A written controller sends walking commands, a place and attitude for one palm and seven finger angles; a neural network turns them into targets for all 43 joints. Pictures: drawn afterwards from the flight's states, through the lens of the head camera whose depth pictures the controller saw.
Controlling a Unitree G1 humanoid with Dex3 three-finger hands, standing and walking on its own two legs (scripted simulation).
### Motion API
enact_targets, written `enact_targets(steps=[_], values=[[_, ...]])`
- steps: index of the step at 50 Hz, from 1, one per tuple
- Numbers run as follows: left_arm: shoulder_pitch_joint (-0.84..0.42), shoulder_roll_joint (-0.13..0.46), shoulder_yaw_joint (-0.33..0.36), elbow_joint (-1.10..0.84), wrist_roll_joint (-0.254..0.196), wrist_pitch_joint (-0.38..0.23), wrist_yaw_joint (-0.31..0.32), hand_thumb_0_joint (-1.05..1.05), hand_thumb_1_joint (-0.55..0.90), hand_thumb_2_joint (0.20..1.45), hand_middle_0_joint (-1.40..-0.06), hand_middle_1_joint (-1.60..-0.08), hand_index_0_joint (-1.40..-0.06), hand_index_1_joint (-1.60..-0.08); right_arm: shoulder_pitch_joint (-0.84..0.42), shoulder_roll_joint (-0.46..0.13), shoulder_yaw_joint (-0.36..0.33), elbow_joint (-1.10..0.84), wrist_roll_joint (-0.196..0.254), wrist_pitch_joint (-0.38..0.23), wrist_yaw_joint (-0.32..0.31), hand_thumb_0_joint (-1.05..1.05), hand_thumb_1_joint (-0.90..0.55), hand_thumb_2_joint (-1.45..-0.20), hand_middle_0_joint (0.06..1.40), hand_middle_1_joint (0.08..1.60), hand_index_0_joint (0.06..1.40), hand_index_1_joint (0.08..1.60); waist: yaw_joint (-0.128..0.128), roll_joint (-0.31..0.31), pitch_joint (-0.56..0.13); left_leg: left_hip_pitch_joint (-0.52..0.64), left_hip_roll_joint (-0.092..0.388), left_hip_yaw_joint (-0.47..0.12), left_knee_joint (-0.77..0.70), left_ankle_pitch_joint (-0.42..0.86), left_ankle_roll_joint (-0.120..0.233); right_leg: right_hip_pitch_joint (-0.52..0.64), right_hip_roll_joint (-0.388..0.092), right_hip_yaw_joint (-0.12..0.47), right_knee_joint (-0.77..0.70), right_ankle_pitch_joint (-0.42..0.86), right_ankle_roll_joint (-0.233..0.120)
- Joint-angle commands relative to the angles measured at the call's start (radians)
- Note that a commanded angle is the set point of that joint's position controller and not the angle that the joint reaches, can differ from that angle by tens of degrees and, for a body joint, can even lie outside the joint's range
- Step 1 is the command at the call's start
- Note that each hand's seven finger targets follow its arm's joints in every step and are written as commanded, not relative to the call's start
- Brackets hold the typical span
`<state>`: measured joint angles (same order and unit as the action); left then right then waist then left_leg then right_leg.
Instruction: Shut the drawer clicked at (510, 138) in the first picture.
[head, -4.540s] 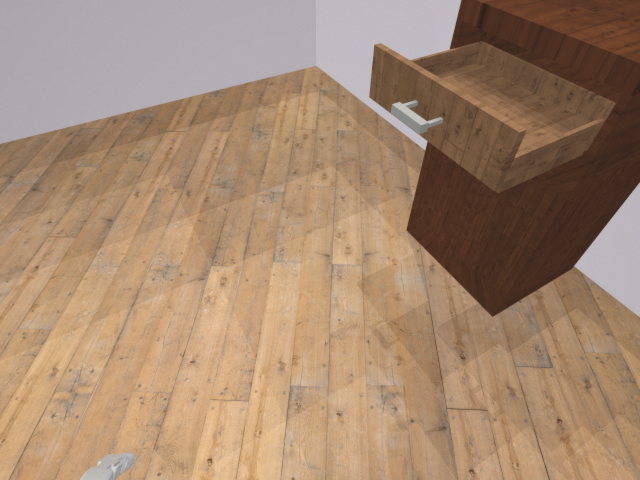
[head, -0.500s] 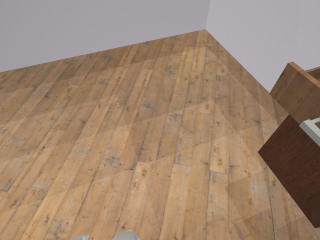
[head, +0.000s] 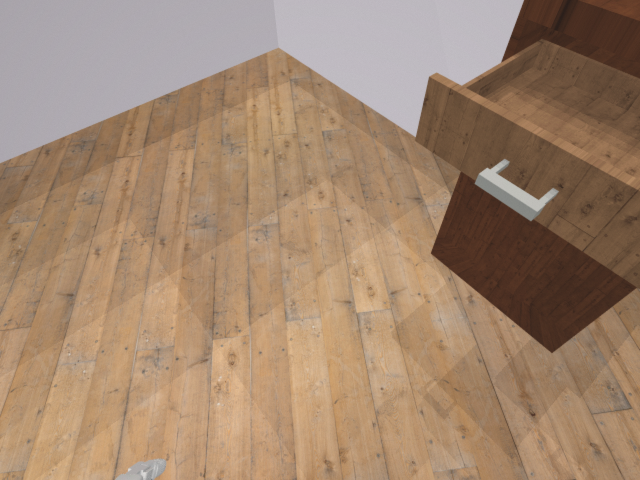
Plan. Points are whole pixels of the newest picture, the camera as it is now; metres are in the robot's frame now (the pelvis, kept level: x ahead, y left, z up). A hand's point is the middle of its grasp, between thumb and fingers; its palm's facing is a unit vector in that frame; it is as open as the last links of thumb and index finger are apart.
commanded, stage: turn to face it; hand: left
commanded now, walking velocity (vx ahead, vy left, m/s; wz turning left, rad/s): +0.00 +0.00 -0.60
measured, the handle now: (517, 186) +0.53 -0.28 +0.02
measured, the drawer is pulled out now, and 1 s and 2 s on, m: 0.30 0.30 0.30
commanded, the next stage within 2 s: take the last steps up to it in 1.34 s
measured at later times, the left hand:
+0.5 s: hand out of the picture +0.12 +0.20 -0.16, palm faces -0.19 -0.96 -0.22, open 7.4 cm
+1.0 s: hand (256, 450) +0.17 +0.11 -0.15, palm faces -0.56 -0.78 -0.28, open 7.4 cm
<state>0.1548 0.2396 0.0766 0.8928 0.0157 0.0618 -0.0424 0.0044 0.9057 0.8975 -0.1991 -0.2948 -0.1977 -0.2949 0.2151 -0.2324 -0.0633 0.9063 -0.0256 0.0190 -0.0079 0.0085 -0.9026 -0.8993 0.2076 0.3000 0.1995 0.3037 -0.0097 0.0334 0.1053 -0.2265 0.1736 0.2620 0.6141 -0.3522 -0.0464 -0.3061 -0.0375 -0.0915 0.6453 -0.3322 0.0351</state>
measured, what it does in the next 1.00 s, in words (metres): steps on the spot, turning right: right foot, then left foot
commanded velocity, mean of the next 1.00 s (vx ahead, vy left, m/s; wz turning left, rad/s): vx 0.00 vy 0.00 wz -0.57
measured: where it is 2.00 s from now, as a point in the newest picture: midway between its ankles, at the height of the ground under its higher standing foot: outside the picture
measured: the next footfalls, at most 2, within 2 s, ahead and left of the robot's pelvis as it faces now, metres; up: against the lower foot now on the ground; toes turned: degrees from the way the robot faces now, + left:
right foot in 0.02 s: +0.04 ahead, -0.11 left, +0.00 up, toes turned -6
left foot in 0.50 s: +0.07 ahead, +0.11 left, +0.00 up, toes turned -14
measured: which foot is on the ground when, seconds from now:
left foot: down 0.00-0.00, up 0.02-0.48, down 0.50-0.98, up 1.00-1.00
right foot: up 0.00-0.00, down 0.02-0.50, up 0.52-0.96, down 0.98-1.00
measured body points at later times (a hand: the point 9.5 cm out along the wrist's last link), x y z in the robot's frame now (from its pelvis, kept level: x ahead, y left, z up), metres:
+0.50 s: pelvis +0.00 +0.02 +0.00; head +0.04 +0.02 +0.45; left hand +0.13 +0.25 -0.14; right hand +0.05 -0.26 -0.12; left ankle +0.03 +0.13 -0.73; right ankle +0.01 -0.11 -0.73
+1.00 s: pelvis -0.04 +0.00 +0.00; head -0.02 -0.05 +0.44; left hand +0.20 +0.15 -0.12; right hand -0.17 -0.22 -0.16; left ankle +0.04 +0.13 -0.72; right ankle -0.09 -0.07 -0.73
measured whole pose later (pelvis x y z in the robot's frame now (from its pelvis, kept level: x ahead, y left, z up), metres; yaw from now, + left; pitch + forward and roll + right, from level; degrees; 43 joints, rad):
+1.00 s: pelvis -0.04 +0.00 +0.00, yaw -35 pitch +0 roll +0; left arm 0.14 0.21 0.06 0.91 0.02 0.03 -0.03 0.00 0.91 0.90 -0.20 -0.29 -0.20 -0.29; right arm 0.27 -0.25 -0.07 0.95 -0.02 0.03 -0.01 0.01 -0.90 -0.90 0.21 0.30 0.20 0.30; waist -0.03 0.06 0.09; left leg -0.31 0.19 0.26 0.72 -0.40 -0.05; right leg -0.29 -0.02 -0.09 0.61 -0.33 -0.03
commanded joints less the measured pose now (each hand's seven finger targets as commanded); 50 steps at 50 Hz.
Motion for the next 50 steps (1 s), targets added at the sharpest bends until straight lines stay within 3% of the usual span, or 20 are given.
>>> enact_targets(steps=[1,2,4,6,8,19,23,24,25,26,27,28,31,35,42,46,47,48,49,50], values=[[0.206,0.306,0.066,-0.022,0.001,-0.049,0.045,0.000,0.900,0.900,-0.200,-0.300,-0.200,-0.300,-0.070,-0.084,-0.017,-0.141,0.011,0.001,-0.004,0.000,-0.900,-0.900,0.200,0.300,0.200,0.300,0.113,-0.354,-0.205,-0.389,-0.062,-0.140,0.490,-0.321,-0.037,0.334,-0.393,0.539,-0.301,0.711,-0.221],[0.198,0.279,0.060,-0.028,-0.003,-0.046,0.054,0.000,0.900,0.900,-0.200,-0.300,-0.200,-0.300,-0.064,-0.100,-0.019,-0.135,0.014,0.008,-0.013,0.000,-0.900,-0.900,0.200,0.300,0.200,0.300,0.095,-0.264,-0.210,-0.392,-0.041,-0.250,0.557,-0.262,-0.021,0.311,-0.369,0.455,-0.292,0.622,-0.254],[0.080,0.215,0.052,-0.052,-0.001,-0.044,0.059,0.000,0.900,0.900,-0.200,-0.300,-0.200,-0.300,-0.089,-0.109,-0.024,-0.104,0.013,0.013,-0.011,0.000,-0.900,-0.900,0.200,0.300,0.200,0.300,0.060,-0.238,-0.139,-0.395,-0.026,-0.262,0.580,-0.130,-0.029,0.201,-0.266,0.413,-0.323,0.405,-0.218],[0.019,0.171,0.034,-0.073,-0.002,-0.049,0.055,0.000,0.900,0.900,-0.200,-0.300,-0.200,-0.300,-0.049,-0.110,-0.027,-0.074,0.006,0.014,-0.008,0.000,-0.900,-0.900,0.200,0.300,0.200,0.300,0.018,-0.179,-0.121,-0.349,-0.033,-0.257,0.549,-0.036,-0.044,0.143,-0.209,0.328,-0.312,0.439,-0.195],[0.031,0.170,0.032,-0.064,-0.002,-0.057,0.054,0.000,0.900,0.900,-0.200,-0.300,-0.200,-0.300,-0.026,-0.101,-0.025,-0.058,0.007,0.014,-0.007,0.000,-0.900,-0.900,0.200,0.300,0.200,0.300,0.012,-0.144,-0.146,-0.328,-0.052,-0.250,0.506,-0.005,-0.053,0.166,-0.182,0.308,-0.290,0.520,-0.190],[0.071,0.202,0.046,-0.052,0.007,-0.043,0.053,0.000,0.900,0.900,-0.200,-0.300,-0.200,-0.300,-0.095,-0.083,-0.017,-0.098,0.019,0.001,-0.017,0.000,-0.900,-0.900,0.200,0.300,0.200,0.300,0.044,-0.186,-0.166,-0.208,-0.129,-0.251,0.189,-0.086,-0.041,0.148,-0.169,0.494,-0.267,0.483,-0.230],[-0.001,0.189,0.047,-0.063,0.000,-0.031,0.053,0.000,0.900,0.900,-0.200,-0.300,-0.200,-0.300,0.031,-0.086,-0.017,-0.070,0.026,-0.012,-0.027,0.000,-0.900,-0.900,0.200,0.300,0.200,0.300,-0.021,-0.184,-0.192,0.037,-0.148,-0.241,-0.136,0.068,-0.019,0.026,-0.113,0.503,-0.180,0.435,-0.154],[-0.005,0.152,0.040,-0.079,-0.009,-0.026,0.051,0.000,0.900,0.900,-0.200,-0.300,-0.200,-0.300,0.075,-0.124,-0.021,-0.062,0.023,-0.023,-0.032,0.000,-0.900,-0.900,0.200,0.300,0.200,0.300,-0.041,-0.071,-0.215,0.181,-0.062,-0.319,-0.268,0.104,0.010,-0.094,-0.027,0.436,-0.085,0.300,-0.101],[0.027,0.086,0.029,-0.098,-0.018,-0.023,0.039,0.000,0.900,0.900,-0.200,-0.300,-0.200,-0.300,0.053,-0.223,-0.038,-0.077,0.010,-0.027,-0.032,0.000,-0.900,-0.900,0.200,0.300,0.200,0.300,-0.025,0.243,-0.199,0.262,0.200,-0.590,-0.377,0.139,0.088,-0.292,0.125,0.272,0.122,-0.079,-0.028],[0.010,0.111,0.033,-0.097,-0.001,-0.022,0.036,0.000,0.900,0.900,-0.200,-0.300,-0.200,-0.300,0.033,-0.248,-0.041,-0.094,0.009,-0.017,-0.029,0.000,-0.900,-0.900,0.200,0.300,0.200,0.300,-0.027,0.251,-0.139,0.132,0.318,-0.642,-0.389,0.162,0.167,-0.304,0.091,0.177,0.337,-0.249,0.003],[0.046,0.139,0.047,-0.079,0.008,-0.018,0.030,0.000,0.900,0.900,-0.200,-0.300,-0.200,-0.300,-0.027,-0.201,-0.027,-0.120,0.002,-0.015,-0.025,0.000,-0.900,-0.900,0.200,0.300,0.200,0.300,0.004,0.157,-0.120,0.033,0.281,-0.577,-0.396,0.088,0.191,-0.264,0.053,0.190,0.463,-0.194,0.010],[0.069,0.138,0.055,-0.055,0.016,-0.013,0.026,0.000,0.900,0.900,-0.200,-0.300,-0.200,-0.300,-0.084,-0.153,-0.016,-0.129,0.003,-0.022,-0.028,0.000,-0.900,-0.900,0.200,0.300,0.200,0.300,0.033,0.172,-0.109,0.001,0.219,-0.507,-0.396,0.113,0.168,-0.261,0.046,0.189,0.521,-0.140,0.018],[0.070,0.109,0.048,-0.037,0.013,-0.006,0.011,0.000,0.900,0.900,-0.200,-0.300,-0.200,-0.300,-0.072,-0.130,-0.010,-0.122,0.003,-0.029,-0.032,0.000,-0.900,-0.900,0.200,0.300,0.200,0.300,0.030,0.111,-0.086,0.044,0.118,-0.308,-0.344,0.278,0.135,-0.280,0.032,0.138,0.595,-0.043,0.036],[0.030,0.076,0.035,-0.045,0.005,-0.004,0.009,0.000,0.900,0.900,-0.200,-0.300,-0.200,-0.300,0.036,-0.131,-0.018,-0.081,0.006,-0.032,-0.031,0.000,-0.900,-0.900,0.200,0.300,0.200,0.300,-0.006,0.118,-0.117,0.171,0.138,-0.250,-0.301,0.440,0.158,-0.291,0.005,0.096,0.502,-0.057,0.052],[-0.040,0.047,0.017,-0.067,0.002,-0.009,0.009,0.000,0.900,0.900,-0.200,-0.300,-0.200,-0.300,0.083,-0.169,-0.043,-0.037,0.002,-0.025,-0.017,0.000,-0.900,-0.900,0.200,0.300,0.200,0.300,-0.043,0.171,-0.132,0.170,0.197,-0.171,-0.248,0.499,0.178,-0.151,-0.012,0.009,0.189,-0.127,0.031],[0.019,0.052,0.015,-0.051,0.000,-0.028,0.016,0.000,0.900,0.900,-0.200,-0.300,-0.200,-0.300,0.064,-0.184,-0.052,-0.025,0.002,-0.020,-0.008,0.000,-0.900,-0.900,0.200,0.300,0.200,0.300,-0.005,0.173,-0.171,0.120,0.195,-0.107,-0.128,0.504,0.122,0.019,0.016,-0.019,-0.067,-0.006,-0.010],[0.076,0.084,0.022,-0.031,0.003,-0.040,0.021,0.000,0.900,0.900,-0.200,-0.300,-0.200,-0.300,0.061,-0.172,-0.049,-0.028,0.009,-0.018,-0.005,0.000,-0.900,-0.900,0.200,0.300,0.200,0.300,0.027,0.105,-0.202,0.038,0.166,-0.063,-0.010,0.424,0.067,0.167,-0.002,0.001,-0.219,0.142,-0.026],[0.147,0.208,0.039,-0.015,0.016,-0.056,0.037,0.000,0.900,0.900,-0.200,-0.300,-0.200,-0.300,0.070,-0.101,-0.032,-0.046,0.018,-0.011,0.003,0.000,-0.900,-0.900,0.200,0.300,0.200,0.300,0.066,-0.209,-0.225,-0.211,0.073,-0.015,0.202,0.084,-0.005,0.363,-0.211,0.273,-0.333,0.349,-0.097],[0.195,0.287,0.058,-0.001,0.005,-0.055,0.053,0.000,0.900,0.900,-0.200,-0.300,-0.200,-0.300,-0.020,-0.057,-0.011,-0.101,0.011,-0.003,0.002,0.000,-0.900,-0.900,0.200,0.300,0.200,0.300,0.098,-0.362,-0.197,-0.390,-0.043,-0.090,0.406,-0.300,-0.040,0.333,-0.391,0.512,-0.316,0.697,-0.203],[0.200,0.261,0.052,0.001,-0.003,-0.050,0.062,0.000,0.900,0.900,-0.200,-0.300,-0.200,-0.300,-0.028,-0.081,-0.014,-0.095,0.014,0.008,-0.010,0.000,-0.900,-0.900,0.200,0.300,0.200,0.300,0.093,-0.259,-0.206,-0.387,-0.035,-0.218,0.499,-0.267,-0.023,0.297,-0.378,0.430,-0.293,0.679,-0.248]])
